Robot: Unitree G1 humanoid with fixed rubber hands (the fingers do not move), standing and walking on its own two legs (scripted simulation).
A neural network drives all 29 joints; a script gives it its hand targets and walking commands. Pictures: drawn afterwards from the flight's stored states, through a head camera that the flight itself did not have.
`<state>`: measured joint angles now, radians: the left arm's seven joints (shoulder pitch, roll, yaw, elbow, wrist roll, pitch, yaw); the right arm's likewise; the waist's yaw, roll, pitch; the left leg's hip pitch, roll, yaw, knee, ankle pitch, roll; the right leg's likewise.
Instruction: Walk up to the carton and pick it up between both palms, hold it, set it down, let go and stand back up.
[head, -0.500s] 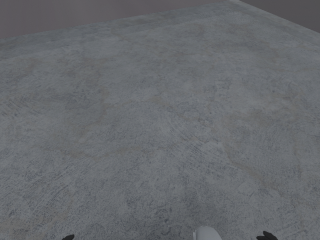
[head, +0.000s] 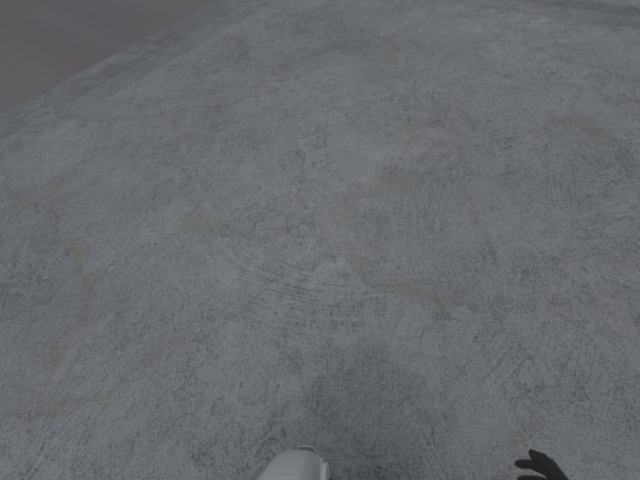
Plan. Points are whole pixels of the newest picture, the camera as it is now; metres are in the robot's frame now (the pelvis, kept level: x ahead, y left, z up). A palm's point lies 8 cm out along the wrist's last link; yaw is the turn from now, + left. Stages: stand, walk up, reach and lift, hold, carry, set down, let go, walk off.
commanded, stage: walk up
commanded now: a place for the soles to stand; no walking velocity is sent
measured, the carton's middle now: out of the picture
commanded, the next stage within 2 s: none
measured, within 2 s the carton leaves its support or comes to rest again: neither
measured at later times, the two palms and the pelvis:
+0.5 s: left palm (353, 316) +0.37 +0.02 -0.09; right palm out of the picture -0.05 -0.36 -0.11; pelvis +0.10 -0.12 +0.00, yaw -33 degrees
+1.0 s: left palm (464, 279) +0.47 -0.18 -0.14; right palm out of the picture +0.16 -0.58 -0.11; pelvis +0.27 -0.34 -0.02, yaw -53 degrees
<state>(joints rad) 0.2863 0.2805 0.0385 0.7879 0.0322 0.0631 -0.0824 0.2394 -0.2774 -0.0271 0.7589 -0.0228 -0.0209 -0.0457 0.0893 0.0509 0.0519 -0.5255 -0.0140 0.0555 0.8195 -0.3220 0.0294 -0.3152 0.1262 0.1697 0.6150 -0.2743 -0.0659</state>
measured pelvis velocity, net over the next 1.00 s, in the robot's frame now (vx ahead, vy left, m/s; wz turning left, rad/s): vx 0.27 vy -0.34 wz -0.93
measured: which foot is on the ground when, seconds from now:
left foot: up 0.00-0.06, down 0.08-0.56, up 0.58-0.96, down 0.98-1.00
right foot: down 0.00-0.10, up 0.12-0.54, down 0.56-0.98, up 1.00-1.00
